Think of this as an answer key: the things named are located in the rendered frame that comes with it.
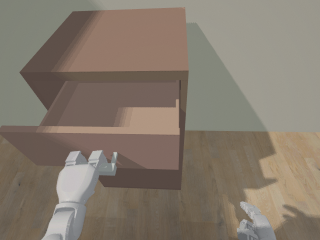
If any robot left forearm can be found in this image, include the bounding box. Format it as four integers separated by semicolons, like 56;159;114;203
42;201;87;240

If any handle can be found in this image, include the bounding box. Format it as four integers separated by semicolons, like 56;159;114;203
80;152;118;176

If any robot right hand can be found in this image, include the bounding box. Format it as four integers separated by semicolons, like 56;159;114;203
237;201;277;240

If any cabinet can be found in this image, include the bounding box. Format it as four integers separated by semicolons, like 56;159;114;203
19;7;189;190

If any drawer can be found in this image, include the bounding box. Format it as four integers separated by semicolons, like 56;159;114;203
0;80;180;170

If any robot left hand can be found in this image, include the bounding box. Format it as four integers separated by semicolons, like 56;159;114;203
56;150;108;205

